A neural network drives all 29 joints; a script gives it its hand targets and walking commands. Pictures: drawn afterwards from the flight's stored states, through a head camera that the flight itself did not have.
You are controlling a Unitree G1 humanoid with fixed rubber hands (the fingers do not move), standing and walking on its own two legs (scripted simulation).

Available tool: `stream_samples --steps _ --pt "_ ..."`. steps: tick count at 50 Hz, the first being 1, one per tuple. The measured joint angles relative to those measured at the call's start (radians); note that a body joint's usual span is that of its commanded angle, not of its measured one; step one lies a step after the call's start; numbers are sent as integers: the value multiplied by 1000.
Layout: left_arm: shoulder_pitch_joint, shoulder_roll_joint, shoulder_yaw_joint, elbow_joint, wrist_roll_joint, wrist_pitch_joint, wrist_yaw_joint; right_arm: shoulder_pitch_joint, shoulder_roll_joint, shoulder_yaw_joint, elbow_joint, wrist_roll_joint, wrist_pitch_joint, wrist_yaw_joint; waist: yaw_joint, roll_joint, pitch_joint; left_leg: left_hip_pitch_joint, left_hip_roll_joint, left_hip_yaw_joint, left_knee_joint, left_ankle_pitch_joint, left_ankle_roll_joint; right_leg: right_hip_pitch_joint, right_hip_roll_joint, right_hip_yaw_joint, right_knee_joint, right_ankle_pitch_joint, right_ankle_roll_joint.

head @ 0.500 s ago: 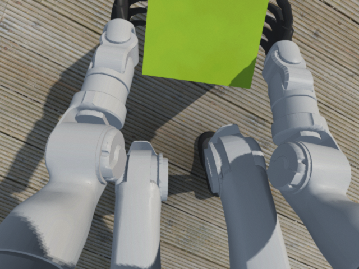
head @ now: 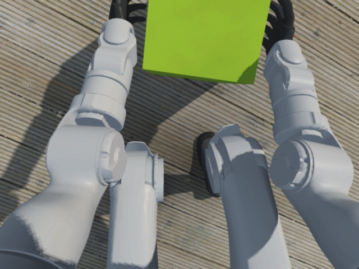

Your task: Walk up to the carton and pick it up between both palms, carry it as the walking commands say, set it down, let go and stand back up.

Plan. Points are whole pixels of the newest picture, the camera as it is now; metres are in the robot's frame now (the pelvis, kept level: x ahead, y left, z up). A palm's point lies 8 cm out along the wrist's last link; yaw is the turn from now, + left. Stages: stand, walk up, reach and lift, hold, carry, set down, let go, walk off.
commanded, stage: set down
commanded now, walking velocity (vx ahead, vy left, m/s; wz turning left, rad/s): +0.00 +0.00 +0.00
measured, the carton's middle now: (197, 29) +0.53 -0.10 -0.25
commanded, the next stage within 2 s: none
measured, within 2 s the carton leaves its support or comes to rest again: neither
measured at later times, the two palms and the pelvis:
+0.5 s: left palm (121, 28) +0.52 +0.06 -0.18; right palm (274, 49) +0.45 -0.23 -0.18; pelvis -0.01 +0.00 +0.00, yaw +0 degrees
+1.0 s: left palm (106, 23) +0.53 +0.08 -0.16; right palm (292, 49) +0.45 -0.26 -0.16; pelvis -0.02 -0.01 +0.01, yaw +0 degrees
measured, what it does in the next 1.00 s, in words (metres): stands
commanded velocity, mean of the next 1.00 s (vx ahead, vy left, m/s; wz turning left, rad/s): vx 0.00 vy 0.00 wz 0.00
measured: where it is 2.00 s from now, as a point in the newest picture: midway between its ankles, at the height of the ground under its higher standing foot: (180, 187)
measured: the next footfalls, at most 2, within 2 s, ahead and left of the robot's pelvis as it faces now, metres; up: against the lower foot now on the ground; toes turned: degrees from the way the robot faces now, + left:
none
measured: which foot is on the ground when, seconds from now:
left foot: down 0.00-1.00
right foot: down 0.00-1.00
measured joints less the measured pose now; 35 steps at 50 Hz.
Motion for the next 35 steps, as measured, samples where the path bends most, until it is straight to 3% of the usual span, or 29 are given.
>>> stream_samples --steps 18,25,30,35 --pt "-1 27 -54 19 -33 -23 -22 -14 -23 26 70 32 -51 6 -3 -12 15 -3 18 4 7 3 2 -3 -6 -9 10 0 -11" --pt "0 74 -158 29 -110 -56 -23 -31 -51 98 148 86 -110 1 -5 -19 63 10 29 3 5 22 10 13 -10 -16 7 14 -17" --pt "36 129 -235 12 -211 -59 -3 -15 -81 173 154 177 -152 -43 -12 -23 94 13 40 3 -12 37 3 19 -19 -22 -9 29 -25" --pt "40 178 -281 3 -266 -52 -8 -26 -128 217 163 247 -160 -48 -8 -32 123 11 62 7 -18 53 3 16 -31 -32 -13 46 -42"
